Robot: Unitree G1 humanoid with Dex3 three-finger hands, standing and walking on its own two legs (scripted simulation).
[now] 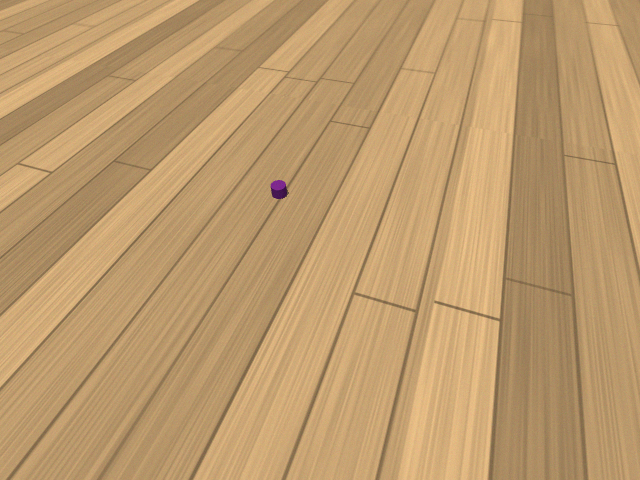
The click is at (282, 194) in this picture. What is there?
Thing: low tin
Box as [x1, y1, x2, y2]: [271, 180, 286, 198]
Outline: 276,180 271,183 272,195 276,198 281,198 286,194 285,183 281,180
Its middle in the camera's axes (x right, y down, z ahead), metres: -0.21 -0.23 +1.85
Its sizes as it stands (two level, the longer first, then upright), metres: 0.073 0.073 0.057
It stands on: the floor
